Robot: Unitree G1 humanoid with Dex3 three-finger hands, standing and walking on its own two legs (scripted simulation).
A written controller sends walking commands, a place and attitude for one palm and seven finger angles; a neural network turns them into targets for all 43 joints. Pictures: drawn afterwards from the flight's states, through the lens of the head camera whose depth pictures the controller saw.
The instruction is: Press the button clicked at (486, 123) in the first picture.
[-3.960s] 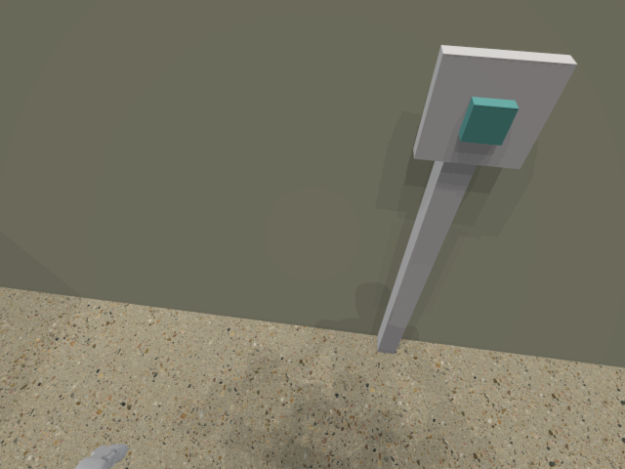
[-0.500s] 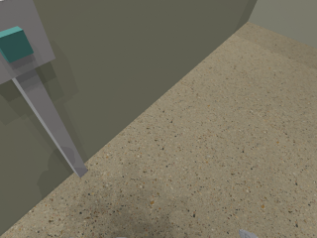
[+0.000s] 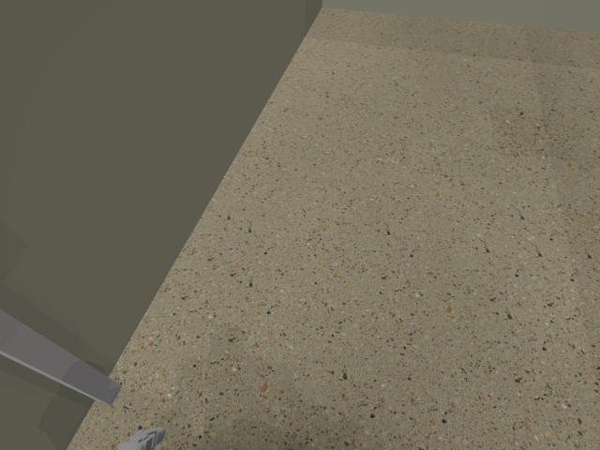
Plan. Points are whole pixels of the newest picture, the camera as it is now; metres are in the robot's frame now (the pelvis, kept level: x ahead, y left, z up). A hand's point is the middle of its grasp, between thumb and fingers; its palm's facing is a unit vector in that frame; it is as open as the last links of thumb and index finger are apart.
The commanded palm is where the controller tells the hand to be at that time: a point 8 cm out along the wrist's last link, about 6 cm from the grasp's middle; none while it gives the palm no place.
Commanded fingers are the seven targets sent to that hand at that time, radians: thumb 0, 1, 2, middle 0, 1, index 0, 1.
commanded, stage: walk to a spot facing it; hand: left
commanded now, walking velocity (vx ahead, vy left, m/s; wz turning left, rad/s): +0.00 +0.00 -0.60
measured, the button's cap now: out of the picture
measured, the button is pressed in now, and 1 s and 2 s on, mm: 0 0 0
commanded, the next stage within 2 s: turn to face it in 1.44 s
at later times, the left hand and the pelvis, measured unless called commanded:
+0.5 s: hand out of the picture +0.09 +0.21 -0.16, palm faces -0.12 -0.98 -0.18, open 7.4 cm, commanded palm none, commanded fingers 0.00 0.90 0.90 -0.20 -0.30 -0.20 -0.30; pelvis +0.04 +0.02 +0.01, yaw -14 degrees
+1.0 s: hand (270, 313) +0.37 +0.08 -0.16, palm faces -0.57 -0.81 -0.13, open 7.4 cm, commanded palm none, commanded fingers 0.00 0.90 0.90 -0.20 -0.30 -0.20 -0.30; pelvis +0.18 -0.01 +0.01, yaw -33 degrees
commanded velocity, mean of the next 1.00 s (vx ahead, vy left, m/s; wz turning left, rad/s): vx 0.25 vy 0.00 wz -0.60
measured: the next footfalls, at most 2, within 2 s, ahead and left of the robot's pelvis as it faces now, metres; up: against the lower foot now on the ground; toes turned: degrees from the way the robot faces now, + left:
left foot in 0.50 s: +0.12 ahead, +0.12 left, +0.00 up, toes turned -11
right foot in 1.08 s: +0.28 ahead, -0.18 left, +0.00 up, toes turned -46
